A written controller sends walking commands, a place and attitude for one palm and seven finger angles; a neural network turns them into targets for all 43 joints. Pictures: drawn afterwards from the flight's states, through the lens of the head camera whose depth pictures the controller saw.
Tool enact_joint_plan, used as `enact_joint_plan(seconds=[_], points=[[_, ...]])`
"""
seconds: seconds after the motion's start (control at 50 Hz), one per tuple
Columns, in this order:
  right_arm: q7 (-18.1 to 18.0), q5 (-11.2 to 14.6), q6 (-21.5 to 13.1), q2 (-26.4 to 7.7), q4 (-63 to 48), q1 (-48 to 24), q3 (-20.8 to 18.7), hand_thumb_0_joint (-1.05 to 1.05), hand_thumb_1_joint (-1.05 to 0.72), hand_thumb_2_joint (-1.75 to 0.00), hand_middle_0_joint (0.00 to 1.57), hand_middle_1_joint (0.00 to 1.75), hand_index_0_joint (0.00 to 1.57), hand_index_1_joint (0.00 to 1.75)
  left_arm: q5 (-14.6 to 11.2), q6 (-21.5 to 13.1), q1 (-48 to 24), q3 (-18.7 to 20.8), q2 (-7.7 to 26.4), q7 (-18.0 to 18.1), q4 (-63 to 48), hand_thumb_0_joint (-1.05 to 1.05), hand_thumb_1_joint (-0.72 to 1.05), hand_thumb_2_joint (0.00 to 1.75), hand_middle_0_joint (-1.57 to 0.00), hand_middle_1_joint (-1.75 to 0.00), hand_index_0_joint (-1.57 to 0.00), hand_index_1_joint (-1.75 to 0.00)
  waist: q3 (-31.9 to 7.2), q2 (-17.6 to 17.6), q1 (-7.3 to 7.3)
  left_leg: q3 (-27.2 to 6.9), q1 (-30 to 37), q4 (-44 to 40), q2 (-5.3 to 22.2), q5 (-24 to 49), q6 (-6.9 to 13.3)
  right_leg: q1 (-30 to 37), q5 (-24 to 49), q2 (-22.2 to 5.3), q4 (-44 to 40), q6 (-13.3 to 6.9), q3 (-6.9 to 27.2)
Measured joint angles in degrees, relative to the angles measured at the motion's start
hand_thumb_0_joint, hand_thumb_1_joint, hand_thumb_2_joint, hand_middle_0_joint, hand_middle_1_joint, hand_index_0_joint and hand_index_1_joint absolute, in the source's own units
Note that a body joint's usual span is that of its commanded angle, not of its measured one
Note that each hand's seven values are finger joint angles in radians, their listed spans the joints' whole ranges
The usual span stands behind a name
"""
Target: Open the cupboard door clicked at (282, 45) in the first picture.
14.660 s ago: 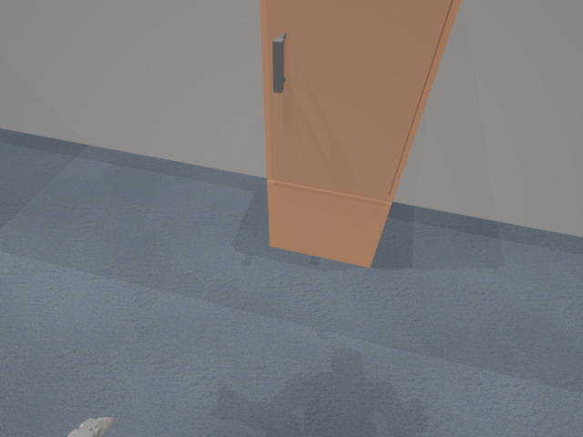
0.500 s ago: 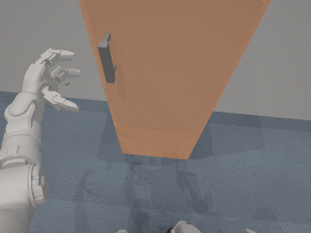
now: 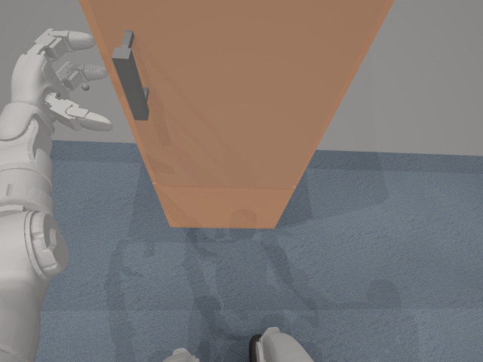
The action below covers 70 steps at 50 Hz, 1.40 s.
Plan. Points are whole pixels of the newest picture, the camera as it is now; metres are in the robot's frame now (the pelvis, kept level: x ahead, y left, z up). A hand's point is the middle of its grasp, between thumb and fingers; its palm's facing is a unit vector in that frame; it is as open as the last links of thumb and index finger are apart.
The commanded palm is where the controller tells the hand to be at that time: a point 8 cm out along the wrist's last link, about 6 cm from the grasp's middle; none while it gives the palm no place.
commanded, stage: move the hooked fingers beside the handle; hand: left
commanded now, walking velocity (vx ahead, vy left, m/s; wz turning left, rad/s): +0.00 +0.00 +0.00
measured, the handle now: (135, 78) +0.55 +0.12 +0.11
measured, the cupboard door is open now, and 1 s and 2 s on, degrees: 0 0 0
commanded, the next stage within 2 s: slide the fingers in behind the handle in 0.78 s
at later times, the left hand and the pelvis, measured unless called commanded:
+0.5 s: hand (85, 92) +0.51 +0.19 +0.12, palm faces -0.10 -0.99 +0.01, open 14.0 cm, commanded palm +0.49 +0.23 +0.11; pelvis +0.01 +0.00 +0.00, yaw +0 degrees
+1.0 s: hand (85, 94) +0.50 +0.19 +0.12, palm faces -0.11 -0.99 +0.01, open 14.0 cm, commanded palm +0.49 +0.23 +0.11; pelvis +0.00 +0.00 +0.00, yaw +0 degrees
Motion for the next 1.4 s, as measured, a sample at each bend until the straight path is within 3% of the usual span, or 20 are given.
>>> enact_joint_plan(seconds=[0.2, 0.44, 0.56, 0.72, 0.84, 0.96, 1.14, 1.4], points=[[0.94, -0.37, 1.73, 0.07, -2.08, 1.44, -0.22, 0.00, -0.91, -0.90, 0.20, 0.30, 0.20, 0.30, 0.97, -0.31, 2.03, 2.65, 0.38, 0.66, -2.02, -0.02, -0.50, 0.30, -0.30, -1.20, -0.31, -1.21, -0.71, 0.23, -0.52, 1.03, -0.78, 0.46, 0.56, -0.77, 0.19, -1.19, -0.15, 0.62, 0.24, 0.19, 1.02], [1.00, -0.13, 1.89, 0.70, -1.10, -0.43, -0.43, 0.00, -0.91, -0.90, 0.20, 0.30, 0.20, 0.30, -0.52, -0.32, 3.80, -0.70, -2.50, 1.18, -4.12, -0.02, -0.50, 0.30, -0.30, -1.20, -0.30, -1.20, -0.95, 0.23, 1.21, -0.23, 0.19, 0.71, 0.25, -1.00, 0.13, 0.53, -0.63, 0.26, 0.01, 0.22, -0.17], [1.02, -0.17, 1.48, 0.54, -1.73, -1.88, -0.28, 0.00, -0.91, -0.90, 0.20, 0.30, 0.20, 0.30, -0.13, -0.02, 2.41, -1.61, -2.97, 1.92, -2.64, -0.02, -0.50, 0.30, -0.30, -1.20, -0.30, -1.20, -1.16, 0.18, 1.04, -0.40, 0.01, 1.11, 0.08, -1.04, 0.13, 0.36, -0.82, 0.08, 0.58, 0.18, -0.32], [0.89, -0.07, 1.46, 0.41, -2.84, -2.10, 0.17, 0.00, -0.91, -0.90, 0.20, 0.30, 0.20, 0.30, 0.37, -0.69, 2.69, 0.39, -1.82, 1.81, -2.14, -0.02, -0.50, 0.30, -0.30, -1.20, -0.30, -1.20, -0.77, 0.09, 0.66, 0.05, -0.27, 1.44, 0.28, -0.97, 0.08, -0.27, -0.68, 0.30, 1.15, 0.06, 0.14], [0.57, 0.19, 1.67, 0.26, -2.39, -1.07, 0.24, 0.00, -0.91, -0.90, 0.20, 0.30, 0.20, 0.30, -0.27, -0.78, 3.12, 0.10, -0.55, 0.65, -2.33, -0.02, -0.50, 0.30, -0.30, -1.20, -0.30, -1.20, -0.46, 0.08, 0.76, -0.18, -0.44, 1.47, 0.36, -0.77, -0.02, -0.27, -0.45, 0.36, 0.99, -0.06, -0.07], [0.48, 0.05, 1.35, 0.05, -0.91, -0.34, -0.04, 0.00, -0.91, -0.90, 0.20, 0.30, 0.20, 0.30, -1.25, -0.45, 2.01, -1.72, -1.40, 0.42, -2.30, -0.02, -0.50, 0.30, -0.30, -1.20, -0.29, -1.20, -0.39, 0.20, 0.99, -0.74, -0.78, 1.58, 0.14, -0.55, -0.04, -0.25, -0.34, 0.13, 0.86, -0.07, -0.61], [1.08, -0.45, 0.66, 0.11, -1.31, -0.25, -0.39, 0.00, -0.91, -0.90, 0.20, 0.30, 0.20, 0.30, 0.06, -0.34, 1.31, -1.83, -3.88, 3.65, -2.45, -0.02, -0.50, 0.30, -0.30, -1.20, -0.30, -1.20, -0.65, 0.27, 0.21, -0.36, -1.30, 1.76, 0.07, -0.55, 0.01, -1.04, -0.33, 0.08, 1.31, -0.02, -0.21], [1.87, -0.57, 0.37, 1.17, -0.01, -0.25, -0.54, 0.00, -0.91, -0.90, 0.20, 0.30, 0.20, 0.30, -0.72, -1.43, 2.45, -4.79, -6.96, 7.57, -3.36, -0.02, -0.50, 0.30, -0.30, -1.20, -0.24, -1.20, -0.72, 0.82, 1.74, -0.94, -0.18, 1.36, -0.23, -0.52, -0.24, 0.11, -0.86, -0.22, 1.44, -0.22, -0.73]])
